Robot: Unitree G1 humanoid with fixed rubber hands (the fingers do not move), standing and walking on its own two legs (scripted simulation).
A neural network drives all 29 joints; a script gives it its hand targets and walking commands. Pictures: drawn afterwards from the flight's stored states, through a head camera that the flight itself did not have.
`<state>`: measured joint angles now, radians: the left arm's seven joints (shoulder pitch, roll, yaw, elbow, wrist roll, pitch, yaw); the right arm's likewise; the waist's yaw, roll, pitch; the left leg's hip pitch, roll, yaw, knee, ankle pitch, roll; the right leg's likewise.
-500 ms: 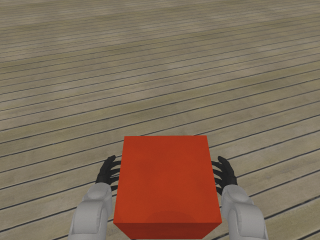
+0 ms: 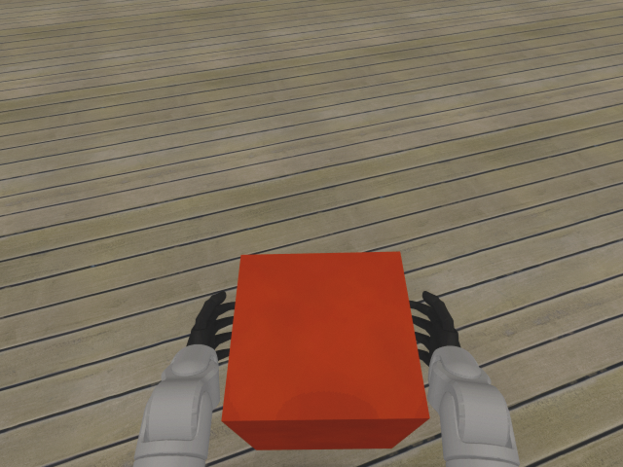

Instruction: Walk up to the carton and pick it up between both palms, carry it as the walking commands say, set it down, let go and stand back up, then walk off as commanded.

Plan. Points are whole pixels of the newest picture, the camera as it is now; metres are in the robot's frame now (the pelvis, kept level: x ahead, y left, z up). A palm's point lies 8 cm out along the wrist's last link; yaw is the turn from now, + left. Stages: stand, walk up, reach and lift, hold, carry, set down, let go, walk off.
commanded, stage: carry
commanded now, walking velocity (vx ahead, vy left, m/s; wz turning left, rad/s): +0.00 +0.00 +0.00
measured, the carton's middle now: (322, 359) +0.29 -0.01 -0.05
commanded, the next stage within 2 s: hold in 1.26 s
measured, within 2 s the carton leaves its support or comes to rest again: neither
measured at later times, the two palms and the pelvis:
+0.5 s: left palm (192, 366) +0.25 +0.16 +0.02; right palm (436, 364) +0.26 -0.14 +0.02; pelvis -0.01 +0.01 +0.00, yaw +0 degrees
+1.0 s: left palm (182, 370) +0.25 +0.17 +0.02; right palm (429, 369) +0.25 -0.13 +0.02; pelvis -0.02 +0.02 +0.00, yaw +0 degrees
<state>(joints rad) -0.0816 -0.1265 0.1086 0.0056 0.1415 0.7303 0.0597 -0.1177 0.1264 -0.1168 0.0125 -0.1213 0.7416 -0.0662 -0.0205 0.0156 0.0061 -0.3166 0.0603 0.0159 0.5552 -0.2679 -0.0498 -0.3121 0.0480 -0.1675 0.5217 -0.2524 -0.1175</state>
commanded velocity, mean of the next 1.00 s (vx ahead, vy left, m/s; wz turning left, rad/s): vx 0.00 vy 0.00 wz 0.00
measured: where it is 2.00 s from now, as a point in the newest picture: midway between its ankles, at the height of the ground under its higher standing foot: outside the picture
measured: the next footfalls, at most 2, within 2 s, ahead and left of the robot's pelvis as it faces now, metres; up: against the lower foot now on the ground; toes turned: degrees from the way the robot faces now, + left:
none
